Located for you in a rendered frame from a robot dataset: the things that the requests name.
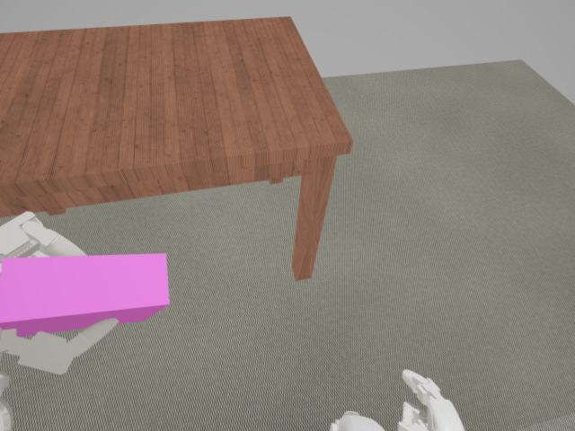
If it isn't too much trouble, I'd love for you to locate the sponge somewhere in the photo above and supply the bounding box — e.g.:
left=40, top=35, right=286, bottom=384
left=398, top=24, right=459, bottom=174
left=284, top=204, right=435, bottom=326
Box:
left=0, top=253, right=170, bottom=337

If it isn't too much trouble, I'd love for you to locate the left robot hand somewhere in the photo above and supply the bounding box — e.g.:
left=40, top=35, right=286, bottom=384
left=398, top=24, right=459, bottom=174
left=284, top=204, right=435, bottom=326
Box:
left=0, top=211, right=119, bottom=375

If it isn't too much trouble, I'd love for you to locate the table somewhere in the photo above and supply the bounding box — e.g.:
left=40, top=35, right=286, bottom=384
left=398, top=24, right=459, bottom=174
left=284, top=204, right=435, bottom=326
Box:
left=0, top=16, right=353, bottom=281

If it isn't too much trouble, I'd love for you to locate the right robot hand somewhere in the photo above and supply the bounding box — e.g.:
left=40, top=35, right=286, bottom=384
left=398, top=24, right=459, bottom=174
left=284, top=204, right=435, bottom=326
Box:
left=398, top=370, right=465, bottom=431

